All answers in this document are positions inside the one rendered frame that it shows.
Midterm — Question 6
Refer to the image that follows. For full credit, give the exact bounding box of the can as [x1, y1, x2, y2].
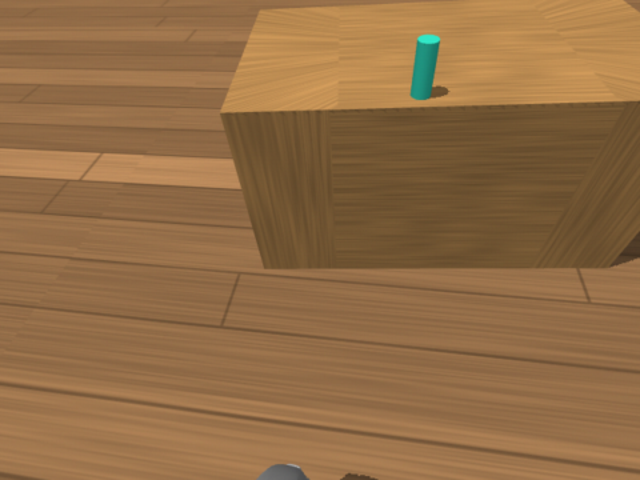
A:
[410, 35, 440, 100]

